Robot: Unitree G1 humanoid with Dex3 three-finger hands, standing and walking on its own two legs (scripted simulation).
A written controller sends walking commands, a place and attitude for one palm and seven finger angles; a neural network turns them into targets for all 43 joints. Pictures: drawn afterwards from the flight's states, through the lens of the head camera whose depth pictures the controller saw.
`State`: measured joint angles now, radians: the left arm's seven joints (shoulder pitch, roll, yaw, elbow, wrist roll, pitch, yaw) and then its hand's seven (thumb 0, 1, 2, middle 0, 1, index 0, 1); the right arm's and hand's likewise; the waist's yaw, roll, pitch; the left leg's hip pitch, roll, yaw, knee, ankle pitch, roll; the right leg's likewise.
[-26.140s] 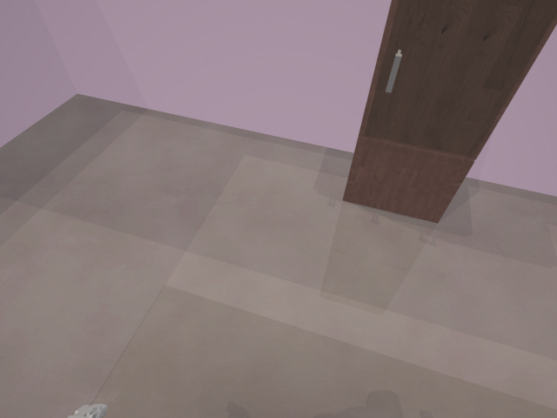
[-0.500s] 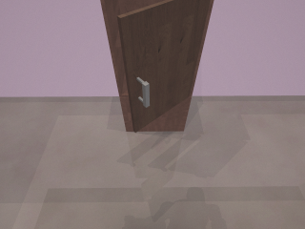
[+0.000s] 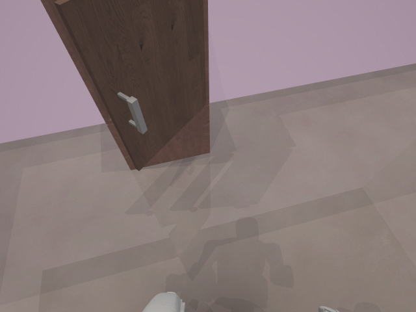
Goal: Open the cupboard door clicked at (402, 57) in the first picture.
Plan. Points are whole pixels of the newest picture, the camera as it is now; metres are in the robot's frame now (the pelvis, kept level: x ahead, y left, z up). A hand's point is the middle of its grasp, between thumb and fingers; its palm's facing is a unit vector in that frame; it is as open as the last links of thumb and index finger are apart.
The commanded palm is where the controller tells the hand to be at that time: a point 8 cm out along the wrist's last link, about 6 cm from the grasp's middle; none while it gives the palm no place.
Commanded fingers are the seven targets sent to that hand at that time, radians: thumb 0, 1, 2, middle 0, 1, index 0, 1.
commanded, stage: walk to a spot facing it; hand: left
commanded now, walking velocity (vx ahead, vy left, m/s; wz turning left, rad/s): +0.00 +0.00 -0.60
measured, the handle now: (132, 113) +0.59 +0.27 -0.06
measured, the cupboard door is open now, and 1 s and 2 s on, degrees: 40 40 40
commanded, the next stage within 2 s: none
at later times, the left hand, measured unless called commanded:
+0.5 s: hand (134, 293) +0.16 +0.19 -0.17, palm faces -0.25 -0.92 -0.31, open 7.4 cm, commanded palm none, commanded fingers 0.00 0.90 0.90 -0.20 -0.30 -0.20 -0.30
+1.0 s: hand (189, 260) +0.24 +0.07 -0.17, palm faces -0.55 -0.79 -0.25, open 7.4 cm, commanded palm none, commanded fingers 0.00 0.90 0.90 -0.20 -0.30 -0.20 -0.30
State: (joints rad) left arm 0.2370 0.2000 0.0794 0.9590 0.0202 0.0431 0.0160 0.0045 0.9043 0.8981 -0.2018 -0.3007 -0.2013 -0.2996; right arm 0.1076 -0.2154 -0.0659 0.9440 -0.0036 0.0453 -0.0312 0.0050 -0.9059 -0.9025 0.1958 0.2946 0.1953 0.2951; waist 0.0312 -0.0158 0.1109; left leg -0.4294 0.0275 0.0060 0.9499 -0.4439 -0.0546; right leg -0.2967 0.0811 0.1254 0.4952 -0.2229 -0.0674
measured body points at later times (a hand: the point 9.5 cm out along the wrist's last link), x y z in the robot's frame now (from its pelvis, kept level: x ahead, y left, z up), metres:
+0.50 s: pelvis +0.00 -0.01 -0.02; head +0.06 -0.04 +0.42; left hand +0.17 +0.23 -0.15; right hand -0.01 -0.29 -0.17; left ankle +0.00 +0.15 -0.69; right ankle -0.02 -0.12 -0.74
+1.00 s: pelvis +0.02 -0.04 -0.02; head +0.06 -0.07 +0.43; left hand +0.26 +0.12 -0.15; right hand -0.11 -0.27 -0.17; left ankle +0.07 +0.11 -0.73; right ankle -0.05 -0.13 -0.75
